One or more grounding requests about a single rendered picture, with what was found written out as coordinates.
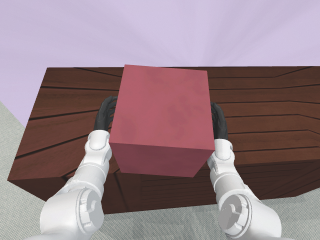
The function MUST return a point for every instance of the robot right hand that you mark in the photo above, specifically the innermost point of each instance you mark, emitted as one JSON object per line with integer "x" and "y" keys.
{"x": 220, "y": 129}

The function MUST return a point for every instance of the carton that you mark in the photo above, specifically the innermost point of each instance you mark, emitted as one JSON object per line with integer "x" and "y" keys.
{"x": 162, "y": 123}

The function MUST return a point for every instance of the left robot forearm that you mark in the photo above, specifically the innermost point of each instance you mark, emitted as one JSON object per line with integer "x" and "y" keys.
{"x": 93, "y": 169}

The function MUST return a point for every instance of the pedestal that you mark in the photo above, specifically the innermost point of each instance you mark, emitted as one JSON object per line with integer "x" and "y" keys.
{"x": 273, "y": 123}

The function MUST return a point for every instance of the right robot forearm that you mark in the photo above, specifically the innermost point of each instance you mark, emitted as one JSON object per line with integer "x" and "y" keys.
{"x": 223, "y": 175}

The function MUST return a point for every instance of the left robot upper arm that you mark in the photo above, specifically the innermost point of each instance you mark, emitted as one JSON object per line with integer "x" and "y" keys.
{"x": 73, "y": 215}

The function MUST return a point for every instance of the right robot upper arm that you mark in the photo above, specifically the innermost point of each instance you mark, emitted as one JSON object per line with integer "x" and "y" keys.
{"x": 243, "y": 218}

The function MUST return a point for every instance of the robot left hand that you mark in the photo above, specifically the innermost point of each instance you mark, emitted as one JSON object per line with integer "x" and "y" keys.
{"x": 103, "y": 119}

